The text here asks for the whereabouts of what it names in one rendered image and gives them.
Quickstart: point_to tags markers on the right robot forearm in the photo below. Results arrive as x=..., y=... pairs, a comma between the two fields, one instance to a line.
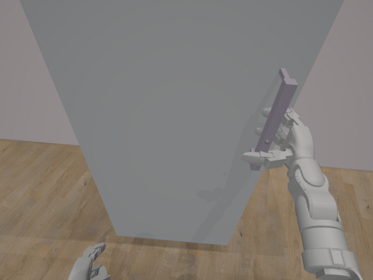
x=326, y=253

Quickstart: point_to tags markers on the fridge door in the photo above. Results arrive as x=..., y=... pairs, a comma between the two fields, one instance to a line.
x=164, y=97

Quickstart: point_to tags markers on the left robot hand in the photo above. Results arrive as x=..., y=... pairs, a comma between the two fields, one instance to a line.
x=82, y=268

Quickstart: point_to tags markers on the handle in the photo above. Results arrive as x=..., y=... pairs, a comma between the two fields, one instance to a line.
x=278, y=110

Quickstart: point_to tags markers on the right robot hand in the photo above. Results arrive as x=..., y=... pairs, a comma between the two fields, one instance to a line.
x=298, y=140

